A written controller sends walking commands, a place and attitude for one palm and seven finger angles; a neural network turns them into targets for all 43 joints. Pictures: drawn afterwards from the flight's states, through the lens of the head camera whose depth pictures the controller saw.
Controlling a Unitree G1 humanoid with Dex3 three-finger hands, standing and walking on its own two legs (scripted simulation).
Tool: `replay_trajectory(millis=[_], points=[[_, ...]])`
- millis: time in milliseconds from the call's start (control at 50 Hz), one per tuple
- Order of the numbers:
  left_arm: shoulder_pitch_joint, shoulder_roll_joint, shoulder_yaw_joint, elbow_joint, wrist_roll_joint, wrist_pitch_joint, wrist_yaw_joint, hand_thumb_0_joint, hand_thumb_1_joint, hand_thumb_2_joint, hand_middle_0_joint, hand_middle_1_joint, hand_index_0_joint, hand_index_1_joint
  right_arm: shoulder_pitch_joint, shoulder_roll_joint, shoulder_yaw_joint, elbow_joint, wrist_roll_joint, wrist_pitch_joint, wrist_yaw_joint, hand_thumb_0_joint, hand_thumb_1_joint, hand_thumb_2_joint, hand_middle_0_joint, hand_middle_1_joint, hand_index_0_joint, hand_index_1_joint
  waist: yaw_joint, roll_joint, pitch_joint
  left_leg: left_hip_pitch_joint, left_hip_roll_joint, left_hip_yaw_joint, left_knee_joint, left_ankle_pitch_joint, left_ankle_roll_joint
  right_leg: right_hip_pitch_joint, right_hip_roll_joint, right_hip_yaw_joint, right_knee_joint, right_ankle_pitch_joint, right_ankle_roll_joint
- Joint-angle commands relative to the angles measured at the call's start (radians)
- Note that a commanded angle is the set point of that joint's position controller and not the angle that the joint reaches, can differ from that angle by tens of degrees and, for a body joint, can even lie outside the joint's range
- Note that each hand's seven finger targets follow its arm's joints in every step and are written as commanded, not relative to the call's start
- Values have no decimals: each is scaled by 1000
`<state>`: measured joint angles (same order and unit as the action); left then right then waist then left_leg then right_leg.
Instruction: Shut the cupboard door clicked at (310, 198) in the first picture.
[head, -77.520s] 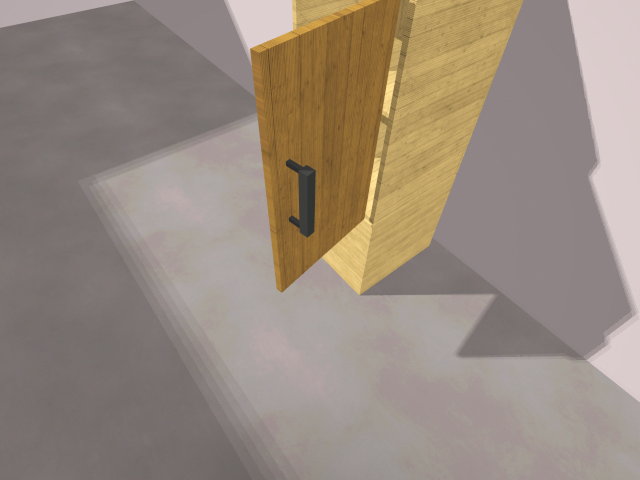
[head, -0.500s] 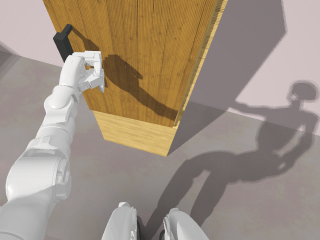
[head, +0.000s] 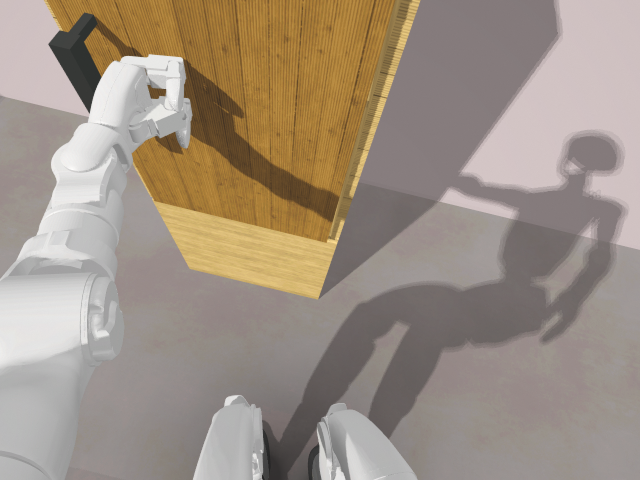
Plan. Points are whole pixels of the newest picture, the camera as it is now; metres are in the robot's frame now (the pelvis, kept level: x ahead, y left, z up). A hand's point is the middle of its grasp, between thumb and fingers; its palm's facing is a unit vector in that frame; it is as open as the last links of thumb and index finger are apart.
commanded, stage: push the door shut along its arc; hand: left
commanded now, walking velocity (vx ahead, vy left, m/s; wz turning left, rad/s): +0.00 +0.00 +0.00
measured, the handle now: (106, 91) +0.58 +0.21 +0.08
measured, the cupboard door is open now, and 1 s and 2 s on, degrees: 0 0 0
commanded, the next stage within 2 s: pull the fist back off the door in 0.12 s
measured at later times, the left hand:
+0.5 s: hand (193, 114) +0.53 +0.11 +0.08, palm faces +0.18 -0.98 -0.03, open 2.6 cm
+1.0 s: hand (212, 146) +0.50 +0.09 +0.07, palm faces +0.12 -0.99 -0.01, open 3.1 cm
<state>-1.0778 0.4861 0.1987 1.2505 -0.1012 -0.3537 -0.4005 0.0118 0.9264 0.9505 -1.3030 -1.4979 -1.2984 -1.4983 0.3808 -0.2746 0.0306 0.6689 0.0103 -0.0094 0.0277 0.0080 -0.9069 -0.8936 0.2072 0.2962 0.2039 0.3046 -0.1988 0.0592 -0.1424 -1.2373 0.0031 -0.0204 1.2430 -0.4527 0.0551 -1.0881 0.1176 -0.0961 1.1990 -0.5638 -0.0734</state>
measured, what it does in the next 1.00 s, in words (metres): stands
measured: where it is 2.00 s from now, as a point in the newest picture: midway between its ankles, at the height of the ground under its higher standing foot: outside the picture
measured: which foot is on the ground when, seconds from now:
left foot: down 0.00-1.00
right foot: down 0.00-1.00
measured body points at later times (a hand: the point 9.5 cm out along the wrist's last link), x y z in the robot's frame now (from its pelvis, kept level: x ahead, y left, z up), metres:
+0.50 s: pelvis -0.03 +0.00 -0.02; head +0.11 +0.05 +0.40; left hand +0.52 +0.16 +0.09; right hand -0.03 -0.25 -0.12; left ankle +0.06 +0.09 -0.62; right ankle +0.00 -0.08 -0.62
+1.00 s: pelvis +0.01 +0.00 +0.02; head +0.12 +0.00 +0.45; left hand +0.48 +0.14 +0.07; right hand -0.01 -0.25 -0.10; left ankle +0.06 +0.09 -0.62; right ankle +0.00 -0.08 -0.62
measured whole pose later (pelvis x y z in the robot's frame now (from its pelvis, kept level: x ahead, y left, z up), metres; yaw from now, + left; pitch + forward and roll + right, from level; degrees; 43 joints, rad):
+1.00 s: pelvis +0.01 +0.00 +0.02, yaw -1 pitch +24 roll -2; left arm -0.77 0.19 0.24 1.06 -0.01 -0.50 0.20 0.01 0.91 0.91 -1.30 -1.50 -1.30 -1.50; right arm 0.44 -0.25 -0.02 0.66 -0.06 0.02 0.12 0.01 -0.91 -0.89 0.20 0.30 0.20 0.30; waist -0.17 0.06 -0.18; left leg -1.12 0.00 0.03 1.14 -0.44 0.05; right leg -1.00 0.11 -0.04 1.13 -0.54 -0.07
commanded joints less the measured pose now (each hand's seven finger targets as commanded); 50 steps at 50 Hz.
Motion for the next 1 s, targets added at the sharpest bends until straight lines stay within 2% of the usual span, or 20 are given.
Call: replay_trajectory(millis=[0, 40, 160, 200, 220, 240, 280, 340, 380, 420, 460, 500, 520, 580, 640, 740, 800, 840, 900, 980], points=[[-638, 102, -14, -200, -12, -45, -12, 0, 900, 900, -1300, -1500, -1300, -1500, 174, -197, -69, -15, -5, -39, -20, 0, -900, -900, 200, 300, 200, 300, -92, 153, -499, 604, 24, -126, -52, 306, 9, -79, -31, 107, -178, 250, 30], [-683, 58, -47, -198, -14, -34, -14, 0, 900, 900, -1300, -1500, -1300, -1500, 173, -198, -69, -6, -3, -50, -25, 0, -900, -900, 200, 300, 200, 300, -116, 143, -497, 604, 28, -130, -42, 280, 13, -118, -32, 105, -177, 225, 34], [-802, 22, -84, -224, -9, -14, -11, 0, 900, 900, -1300, -1500, -1300, -1500, 177, -207, -67, 25, -11, -87, -35, 0, -900, -900, 200, 300, 200, 300, -141, 185, -537, 653, 31, -154, -35, 268, 16, -201, -29, 85, -156, 183, 30], [-799, -8, -105, -174, -8, 9, -10, 0, 900, 900, -1300, -1500, -1300, -1500, 166, -212, -61, 34, -11, -94, -39, 0, -900, -900, 200, 300, 200, 300, -150, 182, -501, 649, 34, -165, -39, 210, 10, -238, -30, 70, -155, 150, 27], [-822, 36, 111, -167, -87, 27, 200, 0, 900, 900, -1300, -1500, -1300, -1500, 205, -187, -59, 12, -28, -96, -37, 0, -900, -900, 200, 300, 200, 300, -107, 155, -476, 564, 50, -179, -76, 104, -3, -214, -38, 70, -156, 119, 33], [-786, 4, 83, -135, -49, 34, 310, 0, 900, 900, -1300, -1500, -1300, -1500, 205, -185, -62, 13, -39, -100, -22, 0, -900, -900, 200, 300, 200, 300, -113, 174, -483, 553, 48, -192, -96, 57, -11, -217, -40, 68, -146, 102, 37], [-770, -83, 67, -137, -18, 29, 436, 0, 900, 900, -1300, -1500, -1300, -1500, 206, -180, -72, 12, -62, -101, 4, 0, -900, -900, 200, 300, 200, 300, -125, 162, -482, 567, 52, -226, -114, 2, -18, -269, -48, 53, -127, 91, 43], [-813, -99, 89, -173, 55, -27, 640, 0, 900, 900, -1300, -1500, -1300, -1500, 214, -170, -79, 16, -94, -95, 40, 0, -900, -900, 200, 300, 200, 300, -122, 170, -489, 547, 42, -218, -124, -45, -25, -260, -49, 55, -133, 71, 49], [-843, -85, 37, -192, 162, -86, 705, 0, 900, 900, -1300, -1500, -1300, -1500, 220, -172, -86, 24, -112, -90, 67, 0, -900, -900, 200, 300, 200, 300, -136, 215, -510, 581, 46, -230, -125, -69, -30, -295, -51, 56, -122, 53, 48], [-849, -62, -8, -185, 252, -126, 721, 0, 900, 900, -1300, -1500, -1300, -1500, 228, -178, -89, 31, -121, -81, 87, 0, -900, -900, 200, 300, 200, 300, -148, 238, -506, 598, 45, -231, -134, -91, -32, -304, -52, 57, -125, 35, 42], [-844, -48, -35, -187, 292, -156, 702, 0, 900, 900, -1300, -1500, -1300, -1500, 233, -182, -94, 28, -120, -74, 96, 0, -900, -900, 200, 300, 200, 300, -148, 254, -527, 620, 46, -233, -141, -82, -33, -291, -54, 63, -128, 38, 36], [-786, -56, -44, -121, 266, -140, 667, 0, 900, 900, -1300, -1500, -1300, -1500, 225, -187, -90, 25, -108, -67, 96, 0, -900, -900, 200, 300, 200, 300, -143, 222, -487, 594, 38, -230, -168, -134, -33, -252, -50, 65, -154, 18, 33], [-773, -32, -21, -118, 237, -132, 650, 0, 900, 900, -1300, -1500, -1300, -1500, 223, -192, -88, 18, -102, -65, 90, 0, -900, -900, 200, 300, 200, 300, -137, 187, -488, 569, 33, -217, -172, -136, -28, -208, -49, 72, -166, 10, 34], [-697, -74, -10, -77, 149, -96, 599, 0, 900, 900, -1300, -1500, -1300, -1500, 212, -191, -81, 0, -83, -65, 78, 0, -900, -900, 200, 300, 200, 300, -117, 151, -468, 543, 26, -200, -192, -136, -26, -160, -46, 75, -190, 8, 34], [-613, -56, 44, -82, 91, -91, 585, 0, 900, 900, -1300, -1500, -1300, -1500, 213, -184, -76, -12, -78, -65, 67, 0, -900, -900, 200, 300, 200, 300, -93, 75, -433, 471, 16, -152, -188, -108, -18, -72, -43, 90, -226, -5, 40], [-424, -40, 89, -163, 99, -178, 590, 0, 900, 900, -1300, -1500, -1300, -1500, 219, -166, -81, -29, -81, -59, 76, 0, -900, -900, 200, 300, 200, 300, -28, 46, -444, 468, 16, -105, -184, 9, -16, 17, -41, 99, -233, 62, 39], [-316, -88, 63, -226, 112, -213, 591, 0, 900, 900, -1300, -1500, -1300, -1500, 213, -154, -90, -44, -79, -39, 84, 0, -900, -900, 200, 300, 200, 300, 0, 60, -471, 532, 17, -90, -189, 122, -20, 53, -38, 91, -226, 154, 39], [-209, -104, 68, -254, 106, -210, 593, 0, 900, 900, -1300, -1500, -1300, -1500, 207, -149, -97, -62, -72, -20, 87, 0, -900, -900, 200, 300, 200, 300, 27, 25, -480, 525, 10, -65, -192, 171, -19, 131, -36, 100, -238, 216, 44], [-144, -110, 76, -356, 96, -212, 601, 0, 900, 900, -1300, -1500, -1300, -1500, 191, -142, -104, -84, -65, 7, 82, 0, -900, -900, 200, 300, 200, 300, 43, -1, -500, 542, 3, -41, -194, 246, -17, 207, -40, 110, -240, 333, 54], [-36, -185, 11, -594, 75, -251, 602, 0, 900, 900, -1300, -1500, -1300, -1500, 142, -122, -112, -114, -53, 16, 77, 0, -900, -900, 200, 300, 200, 300, 70, 40, -561, 669, 1, -28, -196, 387, -22, 266, -41, 114, -236, 499, 60]])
